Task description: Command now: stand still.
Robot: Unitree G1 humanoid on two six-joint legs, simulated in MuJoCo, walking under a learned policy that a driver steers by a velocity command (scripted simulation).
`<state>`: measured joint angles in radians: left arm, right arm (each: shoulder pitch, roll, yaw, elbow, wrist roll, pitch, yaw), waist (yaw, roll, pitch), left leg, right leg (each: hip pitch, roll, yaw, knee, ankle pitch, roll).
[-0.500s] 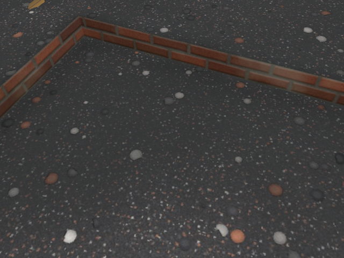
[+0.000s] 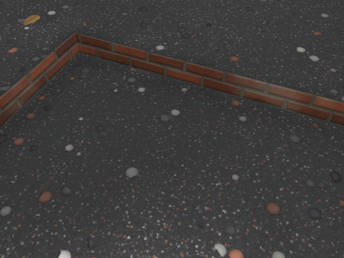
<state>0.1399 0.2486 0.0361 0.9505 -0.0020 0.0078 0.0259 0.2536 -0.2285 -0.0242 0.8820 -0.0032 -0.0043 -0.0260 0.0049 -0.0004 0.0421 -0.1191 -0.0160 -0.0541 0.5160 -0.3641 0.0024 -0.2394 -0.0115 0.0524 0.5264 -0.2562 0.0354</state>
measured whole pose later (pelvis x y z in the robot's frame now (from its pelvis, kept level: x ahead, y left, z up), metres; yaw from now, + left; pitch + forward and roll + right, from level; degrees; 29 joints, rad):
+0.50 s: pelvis -0.01 +0.00 +0.00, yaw -1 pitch -2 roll +0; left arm 0.16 0.22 0.04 1.10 0.00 0.02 0.04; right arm 0.29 -0.21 -0.01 1.04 0.00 -0.01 -0.03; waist 0.01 -0.01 0.05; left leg -0.12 -0.02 -0.04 0.48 -0.33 0.00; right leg -0.24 -0.01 0.07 0.49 -0.21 0.04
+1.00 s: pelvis +0.07 -0.04 +0.01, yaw -1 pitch +0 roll +1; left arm 0.41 0.20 0.02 1.12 -0.01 -0.11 -0.02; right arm 0.26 -0.26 -0.05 0.98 0.03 -0.09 -0.01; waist 0.04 0.03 -0.01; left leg -0.47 0.04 -0.01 1.09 -0.27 0.07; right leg -0.08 0.03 -0.03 0.35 -0.27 -0.05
